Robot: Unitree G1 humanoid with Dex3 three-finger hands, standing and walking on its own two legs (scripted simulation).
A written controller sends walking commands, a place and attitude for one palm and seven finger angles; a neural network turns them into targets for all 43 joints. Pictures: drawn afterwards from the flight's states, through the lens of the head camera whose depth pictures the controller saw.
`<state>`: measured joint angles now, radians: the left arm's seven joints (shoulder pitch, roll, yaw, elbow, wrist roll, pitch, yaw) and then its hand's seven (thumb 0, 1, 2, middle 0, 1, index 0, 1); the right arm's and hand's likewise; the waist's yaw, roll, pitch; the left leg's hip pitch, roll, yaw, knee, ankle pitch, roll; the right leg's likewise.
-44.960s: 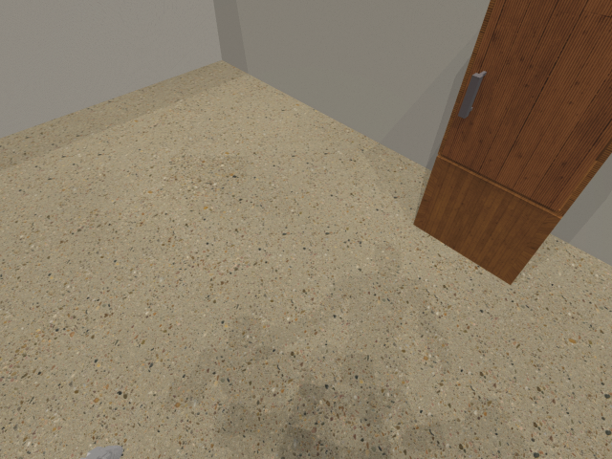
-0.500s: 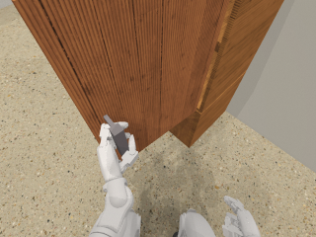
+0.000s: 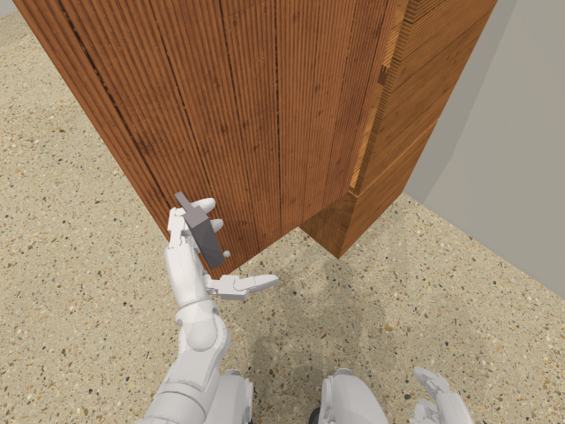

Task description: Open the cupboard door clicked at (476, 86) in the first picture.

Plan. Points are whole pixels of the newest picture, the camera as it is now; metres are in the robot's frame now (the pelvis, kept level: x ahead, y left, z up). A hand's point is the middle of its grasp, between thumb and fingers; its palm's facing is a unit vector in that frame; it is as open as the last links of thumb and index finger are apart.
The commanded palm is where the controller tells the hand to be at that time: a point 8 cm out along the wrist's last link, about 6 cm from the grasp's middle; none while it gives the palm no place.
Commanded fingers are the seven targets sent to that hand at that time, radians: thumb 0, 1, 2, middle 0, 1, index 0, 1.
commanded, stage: open thumb and fingers to let go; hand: left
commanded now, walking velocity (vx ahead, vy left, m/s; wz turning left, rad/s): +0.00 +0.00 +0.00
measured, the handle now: (198, 230) +0.38 +0.14 +0.02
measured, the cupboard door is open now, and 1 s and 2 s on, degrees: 82 83 83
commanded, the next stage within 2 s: slide the hand sideways off the handle in 0.22 s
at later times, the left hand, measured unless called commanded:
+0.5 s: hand (211, 270) +0.32 +0.11 +0.02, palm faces -0.09 -0.99 -0.09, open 15.7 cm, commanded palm +0.30 +0.14 +0.02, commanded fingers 0.00 -0.50 0.30 -0.15 -0.30 -0.15 -0.30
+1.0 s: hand (199, 296) +0.28 +0.12 +0.02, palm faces -0.11 -0.99 +0.01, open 16.1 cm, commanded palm +0.26 +0.19 +0.02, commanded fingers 0.00 -0.50 0.30 -0.15 -0.30 -0.15 -0.30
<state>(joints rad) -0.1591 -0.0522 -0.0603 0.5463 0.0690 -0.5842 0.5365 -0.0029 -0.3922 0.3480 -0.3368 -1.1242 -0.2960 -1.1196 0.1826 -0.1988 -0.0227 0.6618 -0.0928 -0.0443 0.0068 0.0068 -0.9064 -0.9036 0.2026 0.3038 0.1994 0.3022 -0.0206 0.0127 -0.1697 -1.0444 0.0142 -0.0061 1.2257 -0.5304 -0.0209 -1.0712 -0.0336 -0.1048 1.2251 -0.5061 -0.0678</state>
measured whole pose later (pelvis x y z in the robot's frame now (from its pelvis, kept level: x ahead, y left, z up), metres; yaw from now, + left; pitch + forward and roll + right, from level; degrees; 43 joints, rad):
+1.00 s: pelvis +0.02 +0.05 -0.01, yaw -2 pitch +20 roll -1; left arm 0.18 0.08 -0.14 0.14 -0.04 -0.45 0.01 -0.01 -0.50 0.30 -0.17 -0.33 -0.20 -0.33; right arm 0.21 -0.20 0.01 0.46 -0.02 0.01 0.02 0.01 -0.91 -0.90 0.20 0.30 0.20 0.30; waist 0.00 0.01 -0.18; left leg -1.06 0.00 0.04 1.30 -0.60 0.05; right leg -1.08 -0.05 -0.06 1.26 -0.54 0.00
